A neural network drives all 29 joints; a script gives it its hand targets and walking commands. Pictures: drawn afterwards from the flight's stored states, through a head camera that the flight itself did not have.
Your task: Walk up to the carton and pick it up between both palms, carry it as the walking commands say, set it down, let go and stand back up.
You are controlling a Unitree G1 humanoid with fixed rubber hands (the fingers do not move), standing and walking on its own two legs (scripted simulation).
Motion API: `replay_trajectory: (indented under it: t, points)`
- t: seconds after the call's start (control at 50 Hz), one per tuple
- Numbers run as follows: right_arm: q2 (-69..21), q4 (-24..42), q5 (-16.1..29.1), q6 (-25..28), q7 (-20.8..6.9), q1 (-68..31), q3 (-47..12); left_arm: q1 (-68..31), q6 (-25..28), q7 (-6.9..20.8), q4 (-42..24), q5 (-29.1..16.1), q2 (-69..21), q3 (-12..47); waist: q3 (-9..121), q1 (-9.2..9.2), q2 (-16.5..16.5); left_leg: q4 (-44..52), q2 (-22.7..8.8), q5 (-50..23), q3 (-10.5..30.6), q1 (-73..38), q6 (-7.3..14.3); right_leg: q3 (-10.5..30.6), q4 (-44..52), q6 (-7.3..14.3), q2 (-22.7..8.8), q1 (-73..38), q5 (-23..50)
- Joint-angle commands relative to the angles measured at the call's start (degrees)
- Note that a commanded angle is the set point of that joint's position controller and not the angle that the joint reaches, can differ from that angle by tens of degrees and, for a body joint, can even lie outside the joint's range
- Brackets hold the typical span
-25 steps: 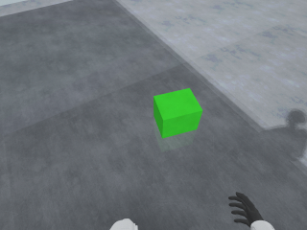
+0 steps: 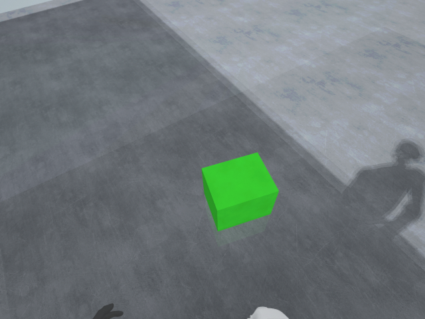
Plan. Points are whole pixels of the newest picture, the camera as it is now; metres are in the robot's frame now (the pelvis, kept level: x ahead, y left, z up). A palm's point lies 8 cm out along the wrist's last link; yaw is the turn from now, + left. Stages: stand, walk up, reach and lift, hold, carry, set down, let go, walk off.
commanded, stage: walk up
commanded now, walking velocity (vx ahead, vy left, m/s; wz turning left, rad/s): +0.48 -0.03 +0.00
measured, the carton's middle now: (237, 192) +0.71 -0.09 -0.64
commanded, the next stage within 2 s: none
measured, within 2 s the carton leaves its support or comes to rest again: neither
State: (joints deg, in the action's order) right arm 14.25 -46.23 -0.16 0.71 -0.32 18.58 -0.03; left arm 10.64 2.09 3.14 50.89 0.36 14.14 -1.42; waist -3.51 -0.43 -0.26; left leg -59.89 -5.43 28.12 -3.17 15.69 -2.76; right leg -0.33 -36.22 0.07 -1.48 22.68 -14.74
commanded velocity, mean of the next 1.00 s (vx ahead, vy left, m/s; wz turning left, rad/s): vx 0.20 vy -0.10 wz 0.00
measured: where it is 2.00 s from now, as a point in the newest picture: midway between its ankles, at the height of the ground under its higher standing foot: (234, 313)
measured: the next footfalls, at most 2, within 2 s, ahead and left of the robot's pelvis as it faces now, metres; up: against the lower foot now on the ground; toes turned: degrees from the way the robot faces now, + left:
left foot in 0.24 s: +0.19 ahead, +0.16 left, +0.00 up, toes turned +6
right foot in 0.58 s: +0.28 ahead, -0.12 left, +0.00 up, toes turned -2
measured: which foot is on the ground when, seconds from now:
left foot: up 0.00-0.22, down 0.24-0.58, up 0.60-0.86, down 0.88-1.00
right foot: down 0.00-0.24, up 0.26-0.56, down 0.58-0.92, up 0.94-1.00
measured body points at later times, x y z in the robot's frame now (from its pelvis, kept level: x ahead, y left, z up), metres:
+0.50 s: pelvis +0.18 +0.02 +0.01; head +0.22 +0.03 +0.45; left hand +0.27 +0.27 -0.14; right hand +0.21 -0.24 -0.12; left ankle +0.15 +0.15 -0.73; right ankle +0.20 -0.12 -0.69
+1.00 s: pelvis +0.25 +0.00 +0.01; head +0.29 +0.01 +0.45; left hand +0.32 +0.26 -0.14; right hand +0.36 -0.24 -0.12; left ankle +0.24 +0.13 -0.73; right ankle +0.24 -0.12 -0.71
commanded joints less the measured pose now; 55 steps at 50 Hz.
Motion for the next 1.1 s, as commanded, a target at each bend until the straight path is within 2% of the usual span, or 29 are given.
replay_trajectory:
  t: [0.0, 0.04, 0.08, 0.16, 0.2, 0.22, 0.24, 0.26, 0.28, 0.32, 0.36, 0.44, 0.52, 0.54, 0.56, 0.58, 0.6, 0.64, 0.68, 0.7, 0.72, 0.78, 0.82, 0.86, 0.88, 0.9, 0.92, 1.02, 1.08]
  points:
    - [5.1, 3.2, -1.6, 1.9, -0.8, -5.0, 3.8, 10.4, 2.4, -2.2, 0.9, 1.9, 9.5, -2.7, 3.7, 3.31, 2.4, -8.0, -2.0, -4.8, 4.5, 20.1, 1.9, 22.5, 20.4, 9.4, -16.1, -20.3, 9.6]
    - [4.1, 2.9, -1.3, 1.2, -1.5, -5.5, 3.2, 10.2, 2.4, -2.5, 0.6, 1.9, 9.1, -2.4, 3.5, 2.54, 7.1, -2.6, -1.1, -3.7, 2.9, 15.4, 1.3, 16.5, 19.7, 9.1, -14.6, -16.9, 19.3]
    - [4.0, 3.4, -1.0, 1.0, -1.8, -9.9, 2.8, 10.6, 2.1, -2.9, 0.8, 1.7, 9.6, -2.6, 1.7, 2.81, 7.7, 3.5, -1.1, -3.8, 1.2, 13.8, 0.7, 13.4, 20.7, 9.6, -14.6, -15.1, 22.8]
    - [3.3, 1.2, -0.3, 0.7, -1.2, -7.7, 2.0, 7.8, -0.5, -2.8, 0.2, 1.2, 9.6, -3.0, 0.6, 0.28, 12.1, 23.5, 2.4, -8.8, -5.0, 2.6, -0.2, 4.8, 15.4, 7.6, -8.3, -10.1, 17.7]
    - [5.5, -2.8, -0.7, 1.2, 0.0, 1.0, 3.2, 7.9, -0.8, -2.8, 0.5, 0.5, 9.3, -2.9, 4.9, -3.56, 6.2, 31.4, 3.1, -17.1, -5.8, -10.2, -0.5, 3.0, 6.4, 5.4, -5.0, -5.7, 11.9]
    - [9.9, -4.2, -1.6, 1.7, 0.6, 7.7, 4.5, 6.4, -0.6, -2.7, -1.0, 0.2, 7.7, -3.0, 6.6, -6.6, -3.2, 35.3, -5.1, -16.8, 5.2, -17.7, 2.1, -0.1, -6.9, 3.0, -1.6, 1.9, 9.5]
    - [16.1, -4.5, -2.5, 1.9, 1.1, 13.6, 6.0, 6.5, -0.6, -2.5, -2.9, 0.7, 4.3, -3.0, 7.5, -6.42, -17.0, 43.6, -22.8, -24.6, 27.6, -21.1, 7.5, -2.0, -20.0, -0.3, 3.0, 11.7, -17.3]
    - [18.1, -3.8, -2.0, 1.1, 1.3, 11.8, 6.5, 5.8, -1.5, -2.4, -3.4, 0.5, 5.7, -3.4, 6.6, -6.61, -16.7, 44.6, -25.5, -27.1, 33.3, -20.1, 12.1, 2.3, -24.8, -0.9, 0.7, 14.3, -19.1]
    - [15.7, -3.1, -2.2, 1.0, 1.3, 8.2, 6.1, 3.3, -1.8, -2.4, -3.4, 0.7, 6.0, -3.1, 4.5, -5.57, -14.9, 43.2, -23.6, -33.4, 28.6, -18.7, 13.9, 3.2, -26.9, -1.3, -1.0, 15.5, -16.2]
    - [10.6, -2.8, -1.5, 1.9, 1.5, 4.6, 5.0, 4.7, -1.2, -1.9, -1.8, 1.1, 3.6, -2.3, 8.0, -3.0, -9.3, 39.4, -19.9, -51.6, 18.5, -21.1, 12.1, 1.4, -26.1, -2.0, -1.6, 14.0, -12.2]
    - [10.1, -2.4, -1.4, 2.1, 1.7, 3.9, 5.1, 3.4, -1.8, -1.0, -1.4, 1.1, 3.1, -1.7, 9.5, -2.77, -11.6, 39.0, -17.3, -55.6, 12.2, -19.6, 10.9, -0.9, -20.1, -2.8, -2.1, 10.5, -11.4]
    - [10.3, -1.0, -1.4, 1.2, 1.8, 1.0, 5.5, 0.3, -2.2, -0.3, -2.2, 0.9, 1.1, -0.6, 7.5, -2.21, -14.3, 40.0, -15.8, -42.6, 7.7, -14.4, 10.7, -2.9, -6.9, -3.2, -2.2, 7.3, -6.9]
    - [11.1, 0.0, -1.5, -0.4, 1.4, -1.8, 5.8, 4.8, -2.1, -0.3, 0.8, 0.6, 0.8, -1.2, 5.4, 1.83, -12.9, 37.6, -11.6, -20.0, 4.3, -2.3, 7.2, -7.1, 11.1, -1.9, 0.6, -10.6, 3.7]
    - [9.1, -0.1, -1.4, -0.5, 1.0, -0.9, 5.2, 8.7, -1.7, -0.7, 2.4, 1.0, 3.2, -1.9, 7.3, 3.08, -8.5, 31.2, -9.0, -13.1, 3.6, 0.2, 5.5, -4.2, 12.7, -1.1, -0.8, -17.7, 5.5]
    - [5.6, 0.9, -1.4, -0.5, 0.8, -1.3, 4.5, 11.9, -1.2, -0.9, 3.7, 1.5, 7.4, -2.8, 8.1, 4.49, 3.4, 20.4, -3.2, -3.7, -1.7, 6.0, 2.7, 6.1, 16.0, 1.2, -9.3, -22.2, 3.9]
    - [3.1, 2.9, -1.3, -0.5, 0.7, -3.0, 3.5, 14.7, -0.8, -1.4, 4.0, 1.3, 13.2, -3.3, 7.3, 5.18, 18.5, 6.7, 3.8, 7.7, -3.7, 13.4, 0.2, 23.4, 22.6, 6.7, -18.6, -22.2, 7.9]
    - [4.1, 2.8, -1.3, -0.8, 0.9, -4.6, 3.3, 15.5, -0.7, -2.4, 3.9, 1.3, 13.5, -3.3, 6.1, 5.28, 13.6, 0.4, 2.4, 9.8, 0.3, 17.7, 1.3, 26.3, 20.7, 10.9, -20.4, -25.2, 16.1]
    - [4.3, 1.8, -1.7, 0.0, 0.2, -5.7, 3.5, 14.2, 0.5, -3.2, 3.2, 1.2, 9.9, -2.4, 5.9, 4.29, 3.2, -2.0, 1.3, 4.4, 1.3, 18.6, 1.3, 22.7, 17.9, 11.8, -19.0, -26.1, 32.8]
    - [2.8, 1.0, -1.3, -0.3, 0.2, -5.5, 2.4, 9.1, 0.9, -4.1, 1.5, 0.7, 7.0, -1.6, 5.5, 2.62, 5.5, 4.3, 1.6, 1.0, 1.5, 13.3, 1.0, 13.8, 15.1, 10.3, -15.0, -22.7, 56.5]
    - [2.4, 0.4, -0.9, -1.3, 0.5, -5.4, 2.0, 7.7, 0.8, -4.4, 1.3, 0.5, 6.7, -1.3, 4.0, 1.79, 3.5, 7.6, 2.7, 1.5, 2.1, 11.3, 1.1, 12.8, 12.9, 9.8, -15.0, -22.1, 73.3]
    - [2.3, 0.5, -0.6, -2.0, 0.7, -4.2, 2.0, 8.0, 0.8, -4.4, 1.1, 0.5, 7.2, -1.7, 6.0, 1.16, 5.1, 10.0, 3.2, 0.9, 2.4, 9.0, 1.1, 11.8, 11.7, 9.8, -14.9, -21.7, 75.4]
    - [2.0, 0.4, 0.0, -2.4, 1.0, -6.0, 1.4, 5.2, -1.0, -4.7, 0.2, 0.3, 7.5, -2.2, 7.8, 0.45, 8.2, 20.6, 3.8, -1.8, 0.2, 3.1, 0.7, 8.9, 10.8, 10.5, -12.2, -18.3, 59.3]
    - [1.2, -0.1, -0.2, -1.9, 1.2, -5.5, 1.2, 3.5, -2.4, -4.7, 0.1, 0.0, 8.0, -2.8, 8.8, -0.61, 8.8, 31.9, 4.0, -12.5, -1.9, -1.5, 0.2, 6.2, 8.6, 8.2, -9.2, -17.7, 48.6]
    - [4.5, -0.9, -0.9, -0.5, 1.8, -2.9, 2.3, 3.6, -2.8, -4.6, -0.4, -0.4, 5.5, -2.3, 11.2, -1.97, 1.1, 36.7, -3.8, -36.4, 1.9, -10.3, 1.1, 2.1, 5.4, 3.0, -3.9, -11.7, 26.8]
    - [7.5, -0.6, -1.5, -0.5, 1.5, -2.7, 3.1, 5.8, -3.1, -4.2, -0.5, -0.7, 2.7, -1.5, 11.7, -0.91, -9.6, 36.0, -10.4, -51.0, 6.3, -11.8, 3.6, 0.1, 3.0, 1.0, -0.1, -7.9, 5.5]
    - [9.7, -1.1, -1.6, -0.9, 1.7, -0.9, 4.1, 4.9, -3.9, -3.9, -1.0, -0.7, 4.0, -2.3, 9.4, -1.6, -12.5, 35.2, -16.7, -58.9, 11.2, -15.8, 7.9, -1.5, -4.2, -0.5, 2.3, 0.1, -12.4]
    - [11.2, -1.8, -1.8, -1.3, 2.1, 0.7, 4.8, 3.0, -4.5, -3.7, -1.6, -0.6, 4.1, -2.3, 8.1, -2.61, -14.2, 35.5, -20.5, -62.9, 14.4, -17.1, 11.6, -0.6, -10.6, -1.2, 2.9, 4.7, -19.0]
    - [10.1, -1.1, -1.6, -1.5, 2.8, -5.1, 4.7, 2.3, -4.9, -2.9, -1.3, 0.0, 3.4, -1.8, 7.8, -1.39, -12.6, 36.0, -17.1, -57.5, 11.0, -13.9, 11.7, -0.6, -9.1, -2.3, 1.1, 3.9, -13.1]
    - [11.3, -0.5, -1.7, -2.4, 2.9, -7.2, 5.4, 2.8, -5.4, -2.1, -0.9, 0.1, 3.3, -2.0, 6.8, -0.31, -11.8, 37.1, -16.9, -42.0, 10.1, -7.1, 10.4, -0.8, -4.2, -2.0, -0.2, -0.1, -8.7]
